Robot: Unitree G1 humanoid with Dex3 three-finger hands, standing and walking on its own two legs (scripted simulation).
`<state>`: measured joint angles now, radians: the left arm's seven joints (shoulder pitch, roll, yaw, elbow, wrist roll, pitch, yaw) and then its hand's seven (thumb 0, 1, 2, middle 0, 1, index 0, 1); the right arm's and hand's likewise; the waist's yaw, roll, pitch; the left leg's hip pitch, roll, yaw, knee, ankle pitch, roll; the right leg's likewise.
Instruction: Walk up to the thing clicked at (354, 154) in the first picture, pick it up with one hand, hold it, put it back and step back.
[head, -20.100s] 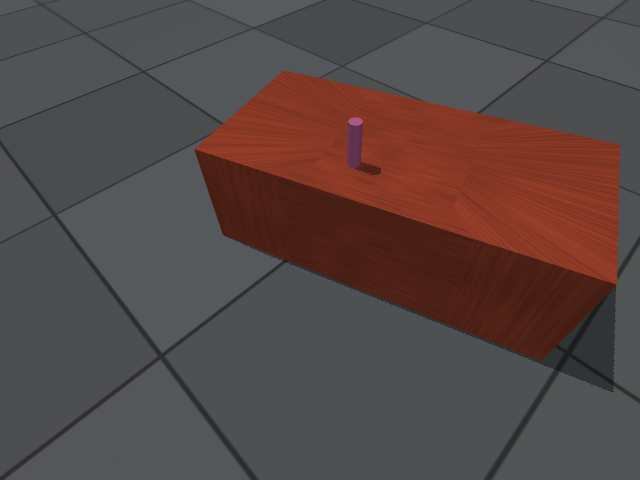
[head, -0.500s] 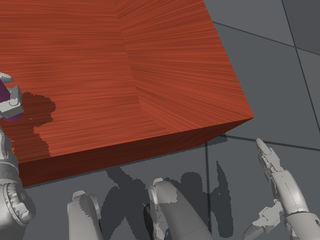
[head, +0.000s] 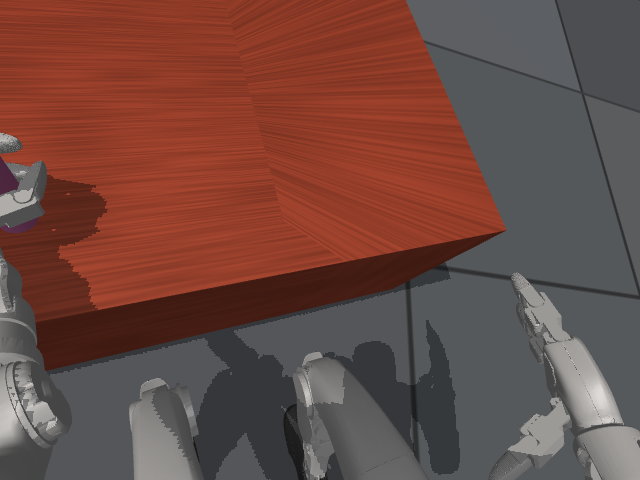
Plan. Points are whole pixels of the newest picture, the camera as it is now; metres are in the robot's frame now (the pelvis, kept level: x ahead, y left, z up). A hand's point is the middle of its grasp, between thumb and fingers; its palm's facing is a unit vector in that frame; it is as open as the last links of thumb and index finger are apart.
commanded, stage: open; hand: left
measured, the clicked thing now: out of the picture +0.50 +0.27 -0.05
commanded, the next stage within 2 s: withdraw in 0.26 s
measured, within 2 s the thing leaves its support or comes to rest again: neither
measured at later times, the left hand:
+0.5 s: hand (2, 178) +0.51 +0.26 -0.05, palm faces +0.34 -0.94 -0.01, open 16.2 cm
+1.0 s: hand out of the picture +0.48 +0.38 +0.09, palm faces +0.47 -0.85 -0.23, open 17.5 cm
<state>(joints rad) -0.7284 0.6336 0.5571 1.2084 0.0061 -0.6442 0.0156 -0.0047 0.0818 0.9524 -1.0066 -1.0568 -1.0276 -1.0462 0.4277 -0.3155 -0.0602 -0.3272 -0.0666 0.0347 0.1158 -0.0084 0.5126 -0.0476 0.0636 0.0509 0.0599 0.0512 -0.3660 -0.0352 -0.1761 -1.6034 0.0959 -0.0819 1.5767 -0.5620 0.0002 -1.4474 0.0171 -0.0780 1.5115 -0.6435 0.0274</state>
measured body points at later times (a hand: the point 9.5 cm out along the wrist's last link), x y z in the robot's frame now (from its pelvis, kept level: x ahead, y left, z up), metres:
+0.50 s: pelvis -0.01 +0.00 +0.00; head +0.18 +0.09 +0.39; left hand +0.48 +0.31 -0.05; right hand +0.18 -0.25 +0.09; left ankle +0.06 +0.12 -0.55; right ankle +0.03 -0.14 -0.55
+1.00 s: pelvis +0.02 +0.01 +0.08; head +0.16 +0.07 +0.50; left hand +0.45 +0.42 +0.10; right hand +0.18 -0.24 +0.09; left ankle +0.06 +0.12 -0.55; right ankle +0.03 -0.14 -0.55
